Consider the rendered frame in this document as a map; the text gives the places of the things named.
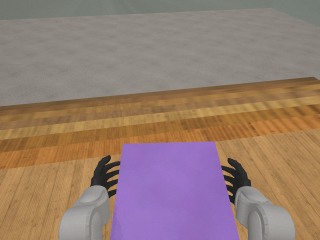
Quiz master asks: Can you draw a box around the carton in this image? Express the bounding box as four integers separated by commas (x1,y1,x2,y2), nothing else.
110,141,240,240

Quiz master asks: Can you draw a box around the robot left hand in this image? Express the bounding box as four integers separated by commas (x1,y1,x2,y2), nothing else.
90,155,121,198

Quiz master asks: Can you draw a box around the right robot forearm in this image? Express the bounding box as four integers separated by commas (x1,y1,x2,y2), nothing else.
234,186,296,240

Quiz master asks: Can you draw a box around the robot right hand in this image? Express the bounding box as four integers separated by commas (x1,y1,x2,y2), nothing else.
221,158,251,205

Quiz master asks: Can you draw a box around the left robot forearm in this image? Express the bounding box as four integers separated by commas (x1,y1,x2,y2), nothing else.
58,185,111,240

